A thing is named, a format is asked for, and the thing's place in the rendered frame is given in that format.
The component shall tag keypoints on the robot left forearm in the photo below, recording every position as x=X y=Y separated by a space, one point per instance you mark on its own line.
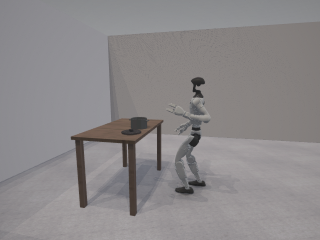
x=197 y=118

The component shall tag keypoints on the robot head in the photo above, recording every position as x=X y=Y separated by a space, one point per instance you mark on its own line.
x=197 y=81

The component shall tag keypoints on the table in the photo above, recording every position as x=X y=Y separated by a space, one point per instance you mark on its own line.
x=112 y=133

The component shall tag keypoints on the lid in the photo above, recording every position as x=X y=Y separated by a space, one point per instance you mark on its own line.
x=134 y=132

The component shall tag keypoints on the left robot hand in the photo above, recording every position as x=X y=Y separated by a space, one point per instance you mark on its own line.
x=178 y=111

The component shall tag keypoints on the robot right forearm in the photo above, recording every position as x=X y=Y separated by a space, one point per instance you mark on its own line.
x=188 y=123

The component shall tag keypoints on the left robot thigh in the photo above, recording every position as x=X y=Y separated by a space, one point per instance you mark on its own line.
x=185 y=147

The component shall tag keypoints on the right robot hand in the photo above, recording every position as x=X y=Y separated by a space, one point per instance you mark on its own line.
x=183 y=126

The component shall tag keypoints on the pot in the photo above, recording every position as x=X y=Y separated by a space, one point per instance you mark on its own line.
x=138 y=123

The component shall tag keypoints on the robot left upper arm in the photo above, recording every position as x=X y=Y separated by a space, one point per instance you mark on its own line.
x=198 y=104

